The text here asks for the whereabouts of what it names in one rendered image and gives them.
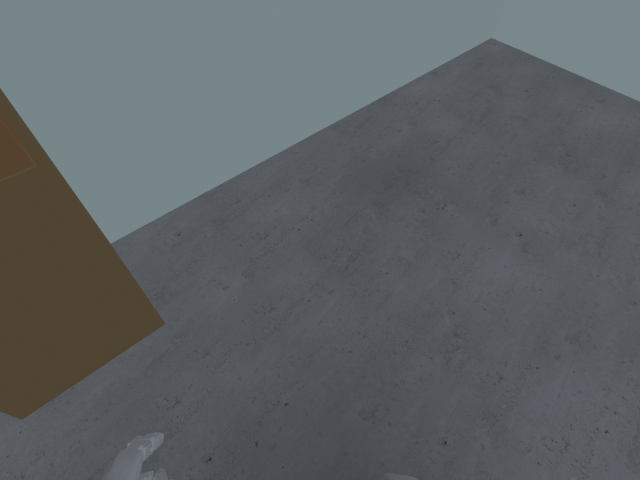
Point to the robot left hand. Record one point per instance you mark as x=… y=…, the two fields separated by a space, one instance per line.
x=127 y=464

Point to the cabinet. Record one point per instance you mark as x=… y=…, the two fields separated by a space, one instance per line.
x=68 y=303

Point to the drawer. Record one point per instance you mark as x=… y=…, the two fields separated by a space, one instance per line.
x=13 y=157

